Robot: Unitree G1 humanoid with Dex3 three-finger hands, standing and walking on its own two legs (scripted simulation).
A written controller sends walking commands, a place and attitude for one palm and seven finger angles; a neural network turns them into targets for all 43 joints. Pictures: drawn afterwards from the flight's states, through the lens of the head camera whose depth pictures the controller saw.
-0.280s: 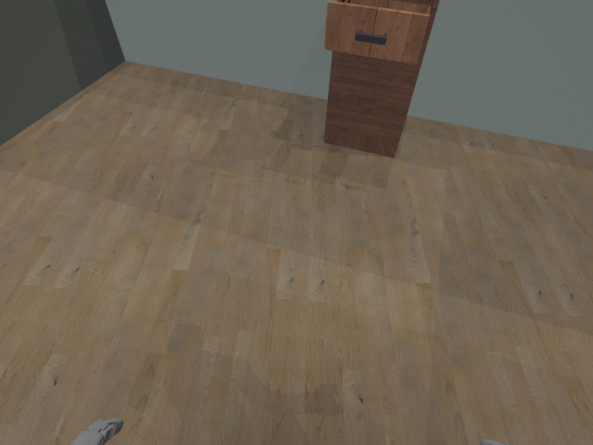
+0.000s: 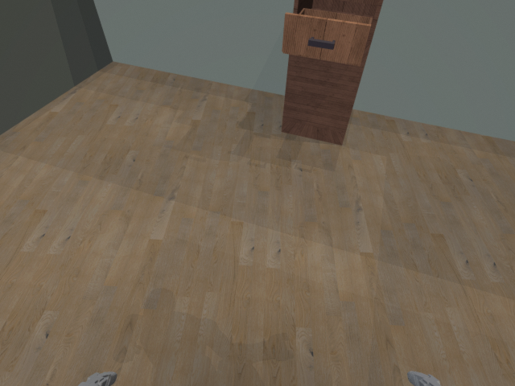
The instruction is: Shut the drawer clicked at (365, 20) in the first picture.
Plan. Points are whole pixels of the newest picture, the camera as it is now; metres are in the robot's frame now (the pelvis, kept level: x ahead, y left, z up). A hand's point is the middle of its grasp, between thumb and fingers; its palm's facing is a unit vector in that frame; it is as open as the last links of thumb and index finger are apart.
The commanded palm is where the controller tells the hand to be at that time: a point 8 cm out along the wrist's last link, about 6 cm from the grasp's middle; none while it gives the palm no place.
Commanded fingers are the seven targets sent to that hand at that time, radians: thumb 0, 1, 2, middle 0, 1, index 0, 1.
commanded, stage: stand and wait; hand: left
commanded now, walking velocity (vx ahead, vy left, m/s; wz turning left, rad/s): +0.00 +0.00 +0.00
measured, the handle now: (322, 42) +1.43 -0.19 -0.05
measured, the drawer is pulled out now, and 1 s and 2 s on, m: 0.27 0.27 0.27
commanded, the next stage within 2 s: look at it before walking up in 0.54 s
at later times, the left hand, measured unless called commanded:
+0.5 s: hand out of the picture +0.05 +0.24 -0.15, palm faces -0.03 -0.94 -0.34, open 7.4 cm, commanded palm none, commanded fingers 0.00 0.90 0.90 -0.20 -0.30 -0.20 -0.30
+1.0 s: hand out of the picture +0.04 +0.23 -0.15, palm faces -0.04 -0.95 -0.32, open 7.4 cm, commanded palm none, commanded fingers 0.00 0.90 0.90 -0.20 -0.30 -0.20 -0.30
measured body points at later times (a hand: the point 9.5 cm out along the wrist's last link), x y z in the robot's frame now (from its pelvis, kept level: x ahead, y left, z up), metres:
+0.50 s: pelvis -0.02 -0.01 +0.00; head -0.02 -0.01 +0.45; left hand +0.05 +0.29 -0.13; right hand +0.05 -0.31 -0.13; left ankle -0.02 +0.11 -0.74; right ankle -0.02 -0.13 -0.74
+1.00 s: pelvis -0.03 -0.02 +0.01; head -0.02 -0.01 +0.46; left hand +0.05 +0.28 -0.13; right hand +0.04 -0.31 -0.13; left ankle -0.02 +0.11 -0.74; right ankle -0.02 -0.13 -0.74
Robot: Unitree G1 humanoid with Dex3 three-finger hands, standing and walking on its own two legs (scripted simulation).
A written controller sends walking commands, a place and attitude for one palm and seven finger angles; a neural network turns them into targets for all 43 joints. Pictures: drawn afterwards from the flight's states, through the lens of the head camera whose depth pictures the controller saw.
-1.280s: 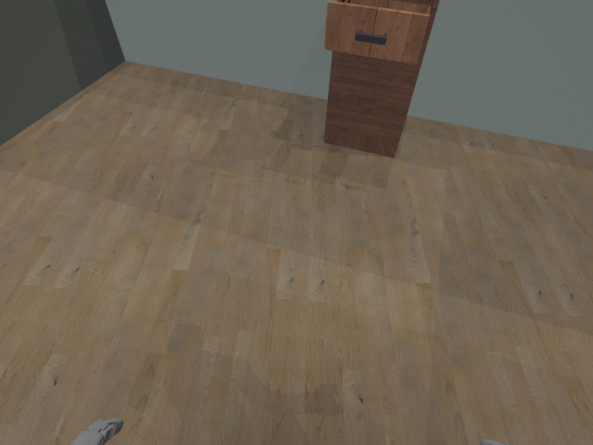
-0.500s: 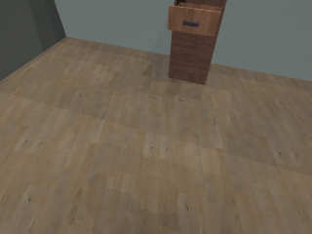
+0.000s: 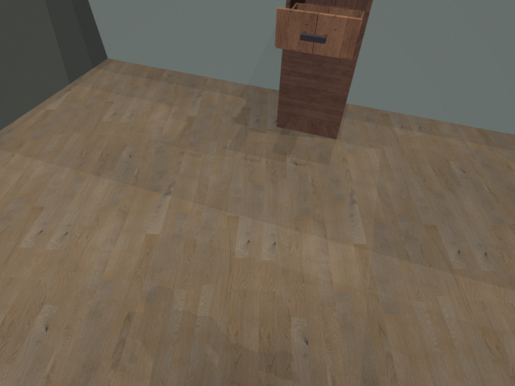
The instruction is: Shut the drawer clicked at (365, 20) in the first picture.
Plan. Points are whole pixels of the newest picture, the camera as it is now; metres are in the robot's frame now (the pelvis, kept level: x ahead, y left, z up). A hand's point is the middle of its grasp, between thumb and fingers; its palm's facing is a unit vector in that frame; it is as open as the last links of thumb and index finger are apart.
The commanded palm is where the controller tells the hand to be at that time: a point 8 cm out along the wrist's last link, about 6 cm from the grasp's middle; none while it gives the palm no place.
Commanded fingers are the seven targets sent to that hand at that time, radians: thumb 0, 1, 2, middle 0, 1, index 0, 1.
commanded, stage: look at it before walking up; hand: left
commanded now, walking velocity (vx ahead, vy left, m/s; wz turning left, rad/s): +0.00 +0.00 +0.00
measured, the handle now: (314, 36) +1.46 -0.16 -0.06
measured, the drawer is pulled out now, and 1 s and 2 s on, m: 0.27 0.27 0.27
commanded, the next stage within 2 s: walk to a spot facing it in 0.16 s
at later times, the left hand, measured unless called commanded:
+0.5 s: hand out of the picture +0.05 +0.21 -0.18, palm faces -0.06 -0.97 -0.25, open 7.4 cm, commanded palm none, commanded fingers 0.00 0.90 0.90 -0.20 -0.30 -0.20 -0.30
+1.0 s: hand out of the picture +0.12 +0.15 -0.18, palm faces -0.07 -0.99 -0.14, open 7.4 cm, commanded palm none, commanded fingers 0.00 0.90 0.90 -0.20 -0.30 -0.20 -0.30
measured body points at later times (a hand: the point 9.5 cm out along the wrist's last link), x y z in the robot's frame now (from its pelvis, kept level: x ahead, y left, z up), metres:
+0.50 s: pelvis +0.04 -0.01 -0.01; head +0.03 -0.01 +0.44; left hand +0.06 +0.26 -0.16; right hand +0.06 -0.27 -0.16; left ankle +0.01 +0.13 -0.75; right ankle +0.01 -0.12 -0.74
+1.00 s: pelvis +0.23 -0.02 -0.02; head +0.26 -0.01 +0.42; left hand +0.12 +0.20 -0.17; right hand +0.31 -0.25 -0.16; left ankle +0.36 +0.07 -0.74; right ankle +0.02 -0.11 -0.74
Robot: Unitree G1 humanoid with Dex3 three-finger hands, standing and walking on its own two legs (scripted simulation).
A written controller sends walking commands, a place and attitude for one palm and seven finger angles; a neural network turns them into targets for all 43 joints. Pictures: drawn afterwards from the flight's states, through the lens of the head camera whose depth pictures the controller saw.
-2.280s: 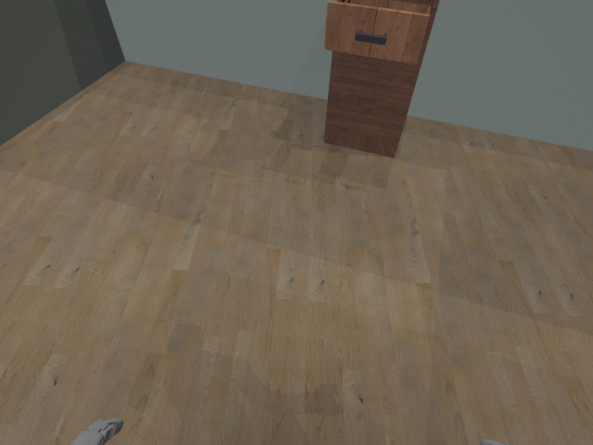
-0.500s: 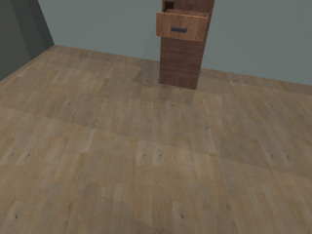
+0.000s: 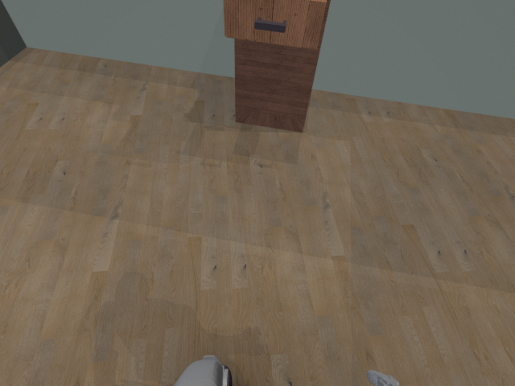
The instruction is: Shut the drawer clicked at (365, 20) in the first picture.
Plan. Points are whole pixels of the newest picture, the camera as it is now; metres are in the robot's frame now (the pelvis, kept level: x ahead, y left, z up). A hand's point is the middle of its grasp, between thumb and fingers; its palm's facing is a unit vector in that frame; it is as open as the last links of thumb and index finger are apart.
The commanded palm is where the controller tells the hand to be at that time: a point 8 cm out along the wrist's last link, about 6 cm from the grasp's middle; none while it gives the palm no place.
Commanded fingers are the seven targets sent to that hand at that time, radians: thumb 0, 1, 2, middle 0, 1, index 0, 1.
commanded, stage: walk to a spot facing it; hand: left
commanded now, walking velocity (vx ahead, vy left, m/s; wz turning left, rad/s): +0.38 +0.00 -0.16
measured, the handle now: (270, 23) +1.24 +0.09 -0.03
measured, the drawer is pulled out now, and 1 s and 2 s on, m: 0.27 0.27 0.27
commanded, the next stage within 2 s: turn to face it in 1.24 s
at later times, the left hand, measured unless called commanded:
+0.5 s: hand (199, 264) +0.35 +0.16 -0.14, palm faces -0.19 -0.97 -0.17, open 7.4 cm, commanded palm none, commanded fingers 0.00 0.90 0.90 -0.20 -0.30 -0.20 -0.30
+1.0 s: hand (203, 244) +0.42 +0.17 -0.18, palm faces -0.04 -0.99 -0.14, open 7.3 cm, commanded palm none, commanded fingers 0.00 0.90 0.90 -0.20 -0.30 -0.20 -0.30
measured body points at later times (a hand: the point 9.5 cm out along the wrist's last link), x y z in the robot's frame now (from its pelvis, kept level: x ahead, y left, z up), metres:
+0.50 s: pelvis +0.21 +0.01 +0.02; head +0.24 +0.00 +0.47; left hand +0.36 +0.21 -0.13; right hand +0.09 -0.19 -0.13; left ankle +0.12 +0.11 -0.72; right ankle +0.32 -0.15 -0.69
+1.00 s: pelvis +0.44 -0.01 +0.00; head +0.44 +0.02 +0.45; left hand +0.42 +0.22 -0.17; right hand +0.49 -0.27 -0.12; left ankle +0.53 +0.08 -0.72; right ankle +0.33 -0.14 -0.72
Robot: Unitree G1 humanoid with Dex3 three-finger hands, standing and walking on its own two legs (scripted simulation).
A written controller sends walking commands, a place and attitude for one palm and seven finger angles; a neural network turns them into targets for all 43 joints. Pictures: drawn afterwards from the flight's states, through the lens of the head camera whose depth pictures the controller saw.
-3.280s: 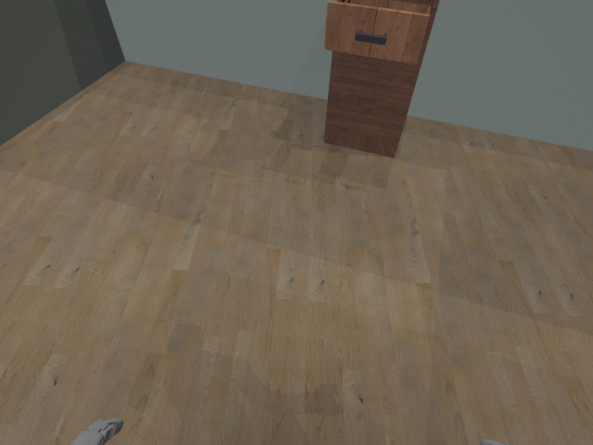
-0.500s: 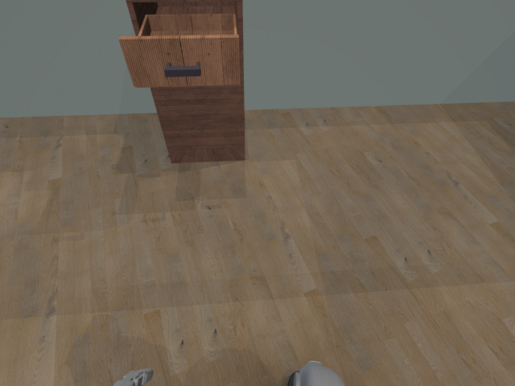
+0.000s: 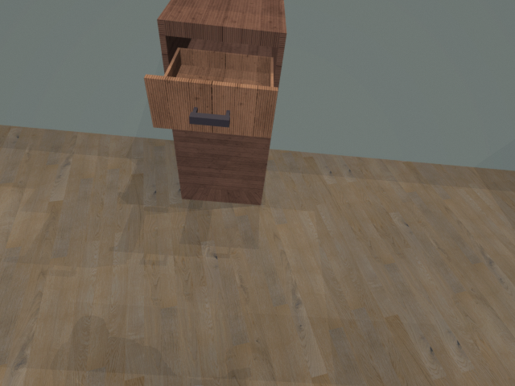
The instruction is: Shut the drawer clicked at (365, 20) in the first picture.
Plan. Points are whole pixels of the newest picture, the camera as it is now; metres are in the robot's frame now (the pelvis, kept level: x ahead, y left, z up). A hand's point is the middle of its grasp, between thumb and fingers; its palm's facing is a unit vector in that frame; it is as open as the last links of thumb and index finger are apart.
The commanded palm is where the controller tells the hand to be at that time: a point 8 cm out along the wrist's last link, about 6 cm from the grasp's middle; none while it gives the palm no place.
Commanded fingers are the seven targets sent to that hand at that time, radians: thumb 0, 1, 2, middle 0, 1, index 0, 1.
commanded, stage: walk to a spot facing it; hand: left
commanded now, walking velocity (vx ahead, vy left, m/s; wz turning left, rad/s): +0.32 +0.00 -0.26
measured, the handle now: (210, 115) +0.79 +0.20 -0.03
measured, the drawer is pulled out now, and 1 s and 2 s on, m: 0.27 0.27 0.27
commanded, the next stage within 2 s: turn to face it in 0.24 s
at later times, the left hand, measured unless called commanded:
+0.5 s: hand (193, 311) +0.29 +0.15 -0.16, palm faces -0.17 -0.96 -0.24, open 7.4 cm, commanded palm none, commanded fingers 0.00 0.90 0.90 -0.20 -0.30 -0.20 -0.30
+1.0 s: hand (176, 340) +0.23 +0.17 -0.17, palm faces +0.07 -0.98 -0.18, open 7.3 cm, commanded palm none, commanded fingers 0.00 0.90 0.90 -0.20 -0.30 -0.20 -0.30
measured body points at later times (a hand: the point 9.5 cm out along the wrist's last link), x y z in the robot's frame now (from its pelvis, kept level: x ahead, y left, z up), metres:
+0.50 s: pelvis +0.17 -0.03 +0.00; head +0.19 -0.05 +0.44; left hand +0.29 +0.20 -0.14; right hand +0.05 -0.21 -0.17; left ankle +0.09 +0.10 -0.72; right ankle +0.25 -0.13 -0.73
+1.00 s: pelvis +0.18 -0.02 +0.01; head +0.18 +0.00 +0.46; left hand +0.23 +0.22 -0.15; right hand +0.20 -0.25 -0.13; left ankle +0.18 +0.08 -0.72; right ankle +0.22 -0.14 -0.71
